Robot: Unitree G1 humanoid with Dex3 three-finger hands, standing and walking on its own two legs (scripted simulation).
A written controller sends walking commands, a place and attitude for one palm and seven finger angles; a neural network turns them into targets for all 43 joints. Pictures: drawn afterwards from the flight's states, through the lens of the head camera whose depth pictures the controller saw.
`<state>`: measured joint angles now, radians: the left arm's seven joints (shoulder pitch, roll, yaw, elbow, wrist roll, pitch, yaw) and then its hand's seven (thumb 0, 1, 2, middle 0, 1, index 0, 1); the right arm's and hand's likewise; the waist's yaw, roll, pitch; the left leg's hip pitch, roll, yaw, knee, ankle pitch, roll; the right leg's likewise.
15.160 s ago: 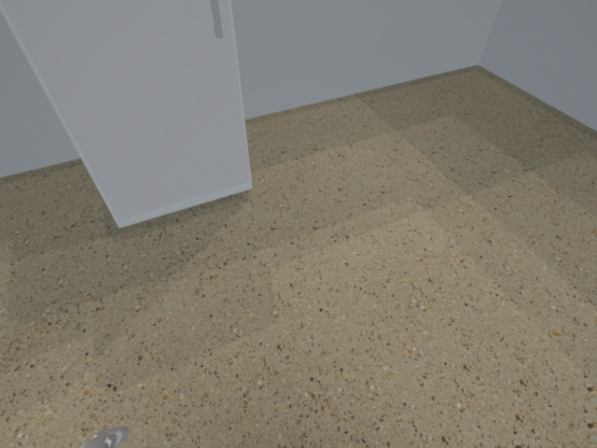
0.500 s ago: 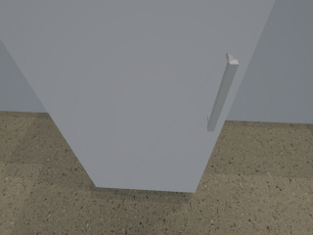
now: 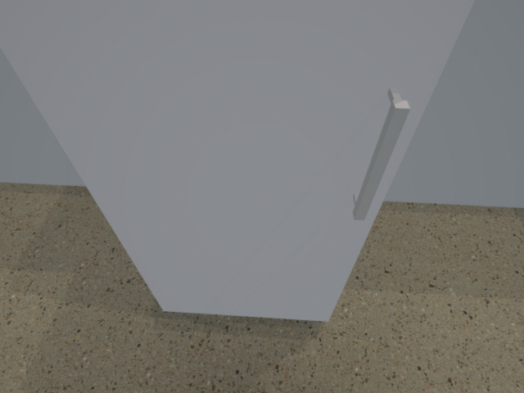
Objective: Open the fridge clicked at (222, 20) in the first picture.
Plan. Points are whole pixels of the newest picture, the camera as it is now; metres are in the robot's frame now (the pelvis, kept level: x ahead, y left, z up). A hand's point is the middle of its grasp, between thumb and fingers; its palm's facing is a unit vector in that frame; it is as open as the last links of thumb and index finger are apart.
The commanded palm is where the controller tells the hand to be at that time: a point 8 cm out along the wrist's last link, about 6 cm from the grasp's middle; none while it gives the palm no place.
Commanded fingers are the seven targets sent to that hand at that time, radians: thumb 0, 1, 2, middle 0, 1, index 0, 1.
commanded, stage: raise the hand to about handle height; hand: right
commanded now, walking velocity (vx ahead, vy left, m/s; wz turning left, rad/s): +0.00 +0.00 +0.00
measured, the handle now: (374, 162) +0.45 -0.15 +0.12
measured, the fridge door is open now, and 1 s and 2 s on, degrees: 0 0 0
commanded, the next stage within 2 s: none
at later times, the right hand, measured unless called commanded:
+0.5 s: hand (385, 387) +0.16 -0.16 -0.04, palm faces +0.02 +1.00 +0.04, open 8.4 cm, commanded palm +0.12 -0.23 -0.02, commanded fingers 0.00 -0.41 -0.69 0.23 0.62 0.23 0.62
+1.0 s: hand (458, 340) +0.19 -0.23 +0.06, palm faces +0.11 +0.99 -0.05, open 11.5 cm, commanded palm +0.16 -0.27 +0.06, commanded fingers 0.00 0.17 -0.44 0.28 0.99 0.28 0.99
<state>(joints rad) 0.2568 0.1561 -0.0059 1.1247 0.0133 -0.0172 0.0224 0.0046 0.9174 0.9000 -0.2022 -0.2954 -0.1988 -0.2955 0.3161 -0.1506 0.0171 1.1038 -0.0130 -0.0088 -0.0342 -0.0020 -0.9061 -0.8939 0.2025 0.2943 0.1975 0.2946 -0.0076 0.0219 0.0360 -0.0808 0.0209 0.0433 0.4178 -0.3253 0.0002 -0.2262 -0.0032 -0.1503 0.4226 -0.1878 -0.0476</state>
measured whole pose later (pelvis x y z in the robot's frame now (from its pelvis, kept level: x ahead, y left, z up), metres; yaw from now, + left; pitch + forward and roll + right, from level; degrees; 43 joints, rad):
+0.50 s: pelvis -0.03 +0.04 -0.04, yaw -3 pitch +7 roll -1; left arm 0.16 0.27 0.04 0.55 -0.03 -0.20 0.03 0.01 0.91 0.90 -0.20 -0.30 -0.20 -0.30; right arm 0.38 -0.21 -0.18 0.22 0.27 -0.37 0.37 0.00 -0.64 -0.78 0.22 0.47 0.22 0.47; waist 0.01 0.05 -0.10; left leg -0.49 0.01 0.10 0.88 -0.52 0.06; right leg -0.64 -0.05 -0.08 0.83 -0.31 0.00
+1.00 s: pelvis -0.02 +0.02 -0.03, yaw -2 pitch +6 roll +1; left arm 0.32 0.24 -0.02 0.62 -0.05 -0.25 0.07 0.01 0.90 0.90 -0.21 -0.30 -0.20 -0.30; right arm 0.32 -0.30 -0.37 0.03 0.39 -0.26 0.36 0.00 -0.05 -0.53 0.27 0.84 0.26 0.84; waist 0.01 -0.03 -0.08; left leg -0.41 -0.01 0.09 0.76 -0.47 0.03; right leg -0.58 -0.06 -0.09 0.78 -0.31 -0.02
